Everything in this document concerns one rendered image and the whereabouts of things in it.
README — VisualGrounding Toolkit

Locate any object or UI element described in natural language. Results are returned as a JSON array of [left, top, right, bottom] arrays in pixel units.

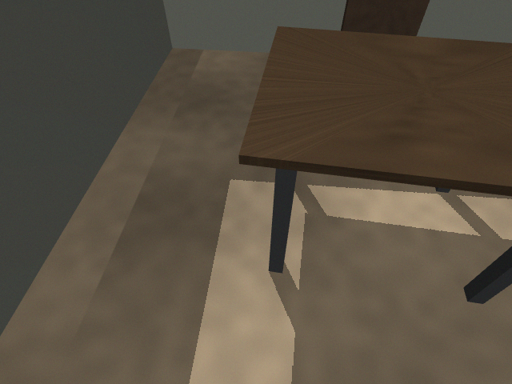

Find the table
[[238, 26, 512, 304]]

